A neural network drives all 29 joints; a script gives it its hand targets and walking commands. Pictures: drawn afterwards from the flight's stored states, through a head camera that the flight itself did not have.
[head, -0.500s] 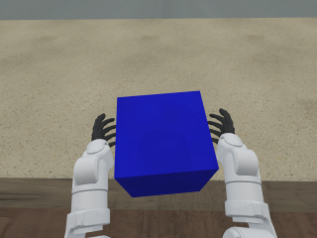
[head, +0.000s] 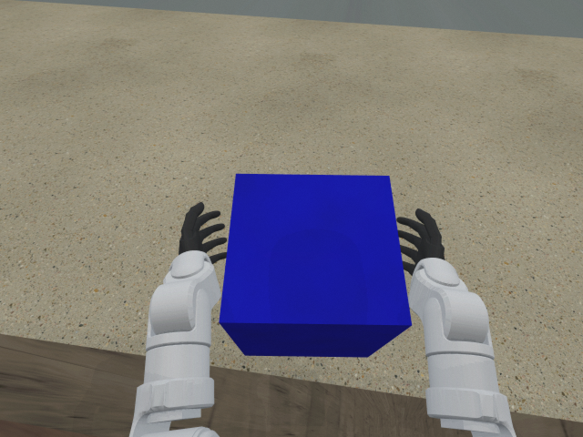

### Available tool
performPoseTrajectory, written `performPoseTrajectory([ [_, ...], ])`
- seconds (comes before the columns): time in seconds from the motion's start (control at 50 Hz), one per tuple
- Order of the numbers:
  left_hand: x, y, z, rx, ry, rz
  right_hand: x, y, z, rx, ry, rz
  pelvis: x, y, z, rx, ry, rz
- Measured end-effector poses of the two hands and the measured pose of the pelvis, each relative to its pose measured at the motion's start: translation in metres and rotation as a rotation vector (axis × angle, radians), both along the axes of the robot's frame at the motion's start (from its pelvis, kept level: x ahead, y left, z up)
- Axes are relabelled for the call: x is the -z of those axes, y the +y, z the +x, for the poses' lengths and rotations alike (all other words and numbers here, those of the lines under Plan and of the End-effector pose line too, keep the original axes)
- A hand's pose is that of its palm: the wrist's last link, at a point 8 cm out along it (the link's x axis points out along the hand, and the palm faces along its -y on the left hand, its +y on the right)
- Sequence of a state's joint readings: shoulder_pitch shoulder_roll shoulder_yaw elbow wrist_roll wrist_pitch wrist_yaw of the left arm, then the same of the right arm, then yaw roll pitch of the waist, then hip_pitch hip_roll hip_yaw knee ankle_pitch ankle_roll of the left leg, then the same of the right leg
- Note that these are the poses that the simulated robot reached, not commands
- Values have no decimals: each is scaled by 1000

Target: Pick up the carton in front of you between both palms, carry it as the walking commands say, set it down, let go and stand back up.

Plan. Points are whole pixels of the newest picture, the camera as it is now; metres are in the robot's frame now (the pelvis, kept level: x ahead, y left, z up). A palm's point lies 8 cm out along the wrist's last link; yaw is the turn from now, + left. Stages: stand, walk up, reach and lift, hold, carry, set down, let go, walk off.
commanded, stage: carry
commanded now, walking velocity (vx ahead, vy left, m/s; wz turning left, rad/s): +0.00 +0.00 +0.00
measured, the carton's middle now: (309, 275) +0.34 +0.00 +0.03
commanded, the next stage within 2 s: none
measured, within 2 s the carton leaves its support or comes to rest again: neither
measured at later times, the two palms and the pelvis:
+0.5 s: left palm (232, 183) +0.68 +0.18 -0.08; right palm (362, 196) +0.65 -0.14 -0.08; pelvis +0.34 +0.04 -0.18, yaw -2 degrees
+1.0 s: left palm (257, 155) +1.05 +0.16 -0.26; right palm (346, 161) +1.03 -0.16 -0.27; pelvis +0.72 +0.01 -0.34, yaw -2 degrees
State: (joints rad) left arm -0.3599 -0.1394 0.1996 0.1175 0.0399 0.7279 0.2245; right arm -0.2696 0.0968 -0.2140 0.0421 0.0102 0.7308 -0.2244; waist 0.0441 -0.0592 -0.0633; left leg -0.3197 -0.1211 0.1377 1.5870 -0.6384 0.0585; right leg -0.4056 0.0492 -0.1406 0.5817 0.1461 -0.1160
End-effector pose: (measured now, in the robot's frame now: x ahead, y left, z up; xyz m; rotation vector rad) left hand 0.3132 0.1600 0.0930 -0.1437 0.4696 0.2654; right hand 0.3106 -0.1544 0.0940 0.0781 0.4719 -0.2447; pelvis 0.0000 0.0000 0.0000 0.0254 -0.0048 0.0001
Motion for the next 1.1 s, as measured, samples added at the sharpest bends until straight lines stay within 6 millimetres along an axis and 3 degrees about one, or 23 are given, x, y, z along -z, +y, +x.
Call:
performPoseTrajectory([
  [0.08, 36, 15, 41, -36, 12, 13, 35, 13, 69, -30, 7, -30, 41, -5, 47, 21, 14, -33],
  [0.22, 97, 8, 115, -7, 162, -47, 106, 11, 132, -1, 169, 57, 67, -2, 125, 22, 17, -27],
  [0.28, 110, 3, 161, 28, 164, -34, 123, 7, 166, 26, 171, 85, 76, 6, 163, 39, 27, -22],
  [0.36, 123, 5, 228, 58, 117, -3, 141, 9, 224, 50, 124, 98, 98, 20, 222, 56, 40, -31],
  [0.46, 155, 17, 325, 83, 23, 45, 164, 19, 310, 84, 26, 77, 155, 38, 315, 52, 18, -46],
  [0.52, 183, 17, 380, 102, 15, 73, 188, 17, 348, 107, 21, 52, 186, 45, 357, 38, 33, -30],
  [0.62, 239, 18, 436, 95, 136, 33, 239, 22, 396, 101, 137, 91, 206, 52, 416, 39, 50, -13],
  [0.7, 273, 20, 476, 88, 198, -14, 267, 27, 445, 91, 195, 102, 214, 49, 465, 36, 62, -17],
  [0.82, 303, 17, 566, 61, 138, -15, 291, 21, 542, 64, 134, 76, 246, 35, 555, 7, 69, -1],
  [0.9, 320, 4, 646, 68, 58, 20, 313, 7, 620, 63, 58, 69, 287, 23, 632, 6, 59, 31],
  [0.98, 345, -4, 720, 52, 31, 56, 351, -3, 705, 42, 36, 51, 331, 13, 708, 25, 55, 15],
  [1.1, 379, -2, 786, 17, 139, -3, 387, 1, 795, 11, 148, 77, 337, 2, 788, 35, 90, -9],
])
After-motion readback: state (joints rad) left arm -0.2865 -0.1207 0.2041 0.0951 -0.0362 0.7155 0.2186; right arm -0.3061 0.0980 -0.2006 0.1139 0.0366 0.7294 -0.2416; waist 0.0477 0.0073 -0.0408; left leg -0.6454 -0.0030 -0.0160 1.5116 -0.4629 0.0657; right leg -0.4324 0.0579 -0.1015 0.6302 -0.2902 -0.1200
